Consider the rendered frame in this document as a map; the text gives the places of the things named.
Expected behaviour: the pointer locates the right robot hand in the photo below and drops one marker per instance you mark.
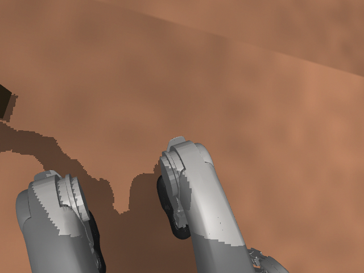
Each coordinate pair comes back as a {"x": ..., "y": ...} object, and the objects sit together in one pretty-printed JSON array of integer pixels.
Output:
[{"x": 267, "y": 264}]

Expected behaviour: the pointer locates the cube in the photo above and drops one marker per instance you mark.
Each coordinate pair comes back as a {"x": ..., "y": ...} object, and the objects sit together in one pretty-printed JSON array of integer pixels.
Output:
[{"x": 4, "y": 100}]

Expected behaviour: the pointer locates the right robot foot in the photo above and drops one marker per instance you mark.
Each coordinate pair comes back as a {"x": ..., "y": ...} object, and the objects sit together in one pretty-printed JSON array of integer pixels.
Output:
[{"x": 180, "y": 233}]

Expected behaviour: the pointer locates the left robot foot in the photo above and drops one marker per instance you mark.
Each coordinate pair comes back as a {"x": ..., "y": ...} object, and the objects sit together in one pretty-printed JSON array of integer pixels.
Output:
[{"x": 96, "y": 239}]

